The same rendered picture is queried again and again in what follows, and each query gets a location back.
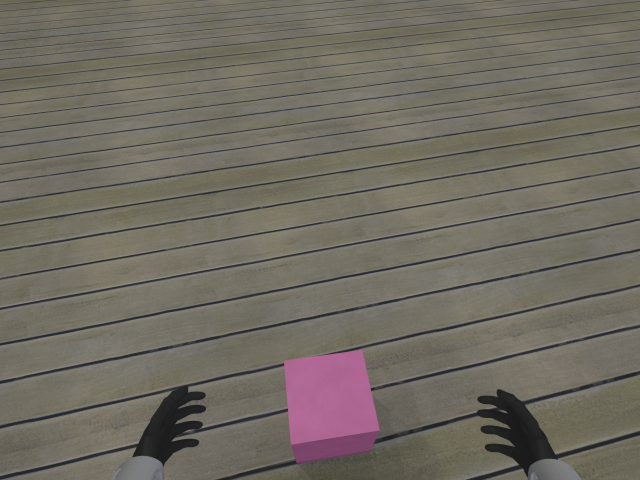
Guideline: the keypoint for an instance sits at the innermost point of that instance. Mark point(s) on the right robot hand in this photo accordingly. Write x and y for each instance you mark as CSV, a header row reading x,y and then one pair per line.
x,y
531,444

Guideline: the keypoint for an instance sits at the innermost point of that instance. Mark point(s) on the carton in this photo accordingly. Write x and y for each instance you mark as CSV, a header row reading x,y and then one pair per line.
x,y
330,406

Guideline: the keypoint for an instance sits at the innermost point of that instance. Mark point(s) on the robot left forearm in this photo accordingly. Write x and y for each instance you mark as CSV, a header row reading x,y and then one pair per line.
x,y
140,468

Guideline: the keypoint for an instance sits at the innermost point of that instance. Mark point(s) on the left robot hand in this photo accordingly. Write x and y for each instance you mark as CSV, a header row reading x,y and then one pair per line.
x,y
156,439

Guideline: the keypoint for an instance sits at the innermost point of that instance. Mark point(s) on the robot right forearm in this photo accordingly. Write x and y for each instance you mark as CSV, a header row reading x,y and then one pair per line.
x,y
551,469

